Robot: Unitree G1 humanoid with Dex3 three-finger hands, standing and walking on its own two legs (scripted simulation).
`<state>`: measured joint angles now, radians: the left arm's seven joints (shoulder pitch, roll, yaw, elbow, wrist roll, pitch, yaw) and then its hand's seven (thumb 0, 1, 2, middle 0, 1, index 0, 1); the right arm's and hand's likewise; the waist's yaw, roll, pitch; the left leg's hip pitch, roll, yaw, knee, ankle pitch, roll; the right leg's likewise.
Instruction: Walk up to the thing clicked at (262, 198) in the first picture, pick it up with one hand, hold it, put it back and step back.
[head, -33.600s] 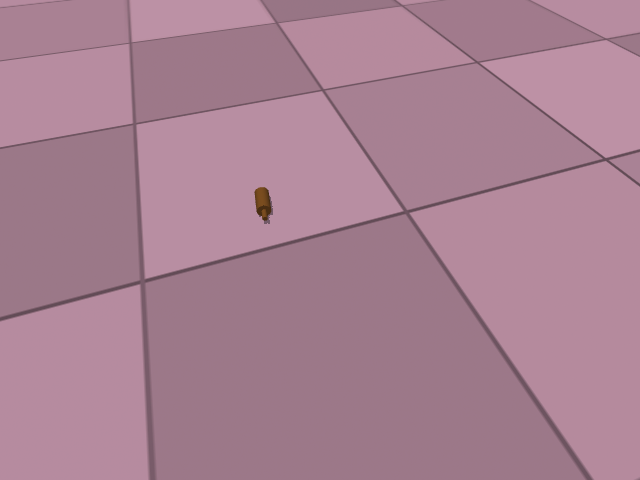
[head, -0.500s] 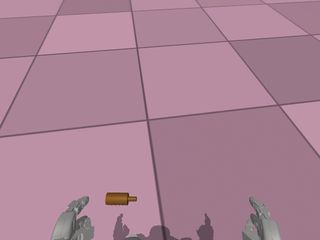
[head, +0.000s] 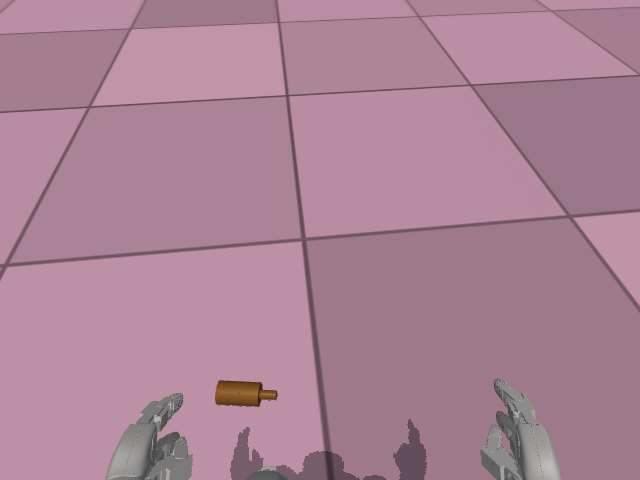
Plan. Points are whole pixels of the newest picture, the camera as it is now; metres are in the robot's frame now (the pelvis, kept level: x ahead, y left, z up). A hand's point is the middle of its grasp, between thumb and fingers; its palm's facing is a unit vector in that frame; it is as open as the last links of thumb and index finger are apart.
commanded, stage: home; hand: left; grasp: from above
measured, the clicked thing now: (247, 393) +0.46 +0.23 -0.68
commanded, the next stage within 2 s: stand in 1.48 s
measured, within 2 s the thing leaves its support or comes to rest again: neither
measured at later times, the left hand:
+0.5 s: hand (187, 462) +0.16 +0.18 -0.05, palm faces +0.03 -0.98 -0.20, open 7.9 cm
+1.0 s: hand (187, 458) +0.17 +0.18 -0.05, palm faces +0.03 -0.98 -0.20, open 7.5 cm
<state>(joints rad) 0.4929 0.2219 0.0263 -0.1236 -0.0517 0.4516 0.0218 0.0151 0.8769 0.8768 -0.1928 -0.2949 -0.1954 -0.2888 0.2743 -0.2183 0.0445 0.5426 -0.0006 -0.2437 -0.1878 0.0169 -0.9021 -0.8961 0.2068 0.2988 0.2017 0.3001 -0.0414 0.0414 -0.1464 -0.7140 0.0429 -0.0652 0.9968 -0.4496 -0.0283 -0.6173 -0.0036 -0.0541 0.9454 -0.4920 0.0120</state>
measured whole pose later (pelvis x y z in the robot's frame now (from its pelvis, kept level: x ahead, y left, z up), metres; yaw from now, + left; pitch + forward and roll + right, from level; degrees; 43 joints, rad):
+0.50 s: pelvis +0.00 +0.00 +0.00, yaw +0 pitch +9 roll -2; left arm 0.49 0.22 0.03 -0.12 -0.05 0.46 0.02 0.01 0.83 0.85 -0.19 -0.29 -0.19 -0.28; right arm 0.28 -0.22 0.04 0.55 0.00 -0.25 -0.19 0.02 -0.90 -0.90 0.21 0.30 0.20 0.30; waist -0.04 0.04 -0.15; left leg -0.71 0.04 -0.06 1.00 -0.45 -0.03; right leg -0.62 0.00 -0.05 0.95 -0.49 0.01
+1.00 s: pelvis +0.00 +0.00 +0.00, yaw -1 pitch +10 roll -2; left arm 0.50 0.23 0.03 -0.13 -0.05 0.46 0.02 0.01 0.89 0.89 -0.19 -0.30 -0.20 -0.29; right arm 0.28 -0.22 0.04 0.55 0.00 -0.24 -0.19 0.02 -0.90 -0.90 0.21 0.30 0.20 0.30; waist -0.04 0.04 -0.15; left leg -0.72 0.04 -0.06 1.00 -0.46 -0.02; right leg -0.62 0.00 -0.04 0.95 -0.50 0.02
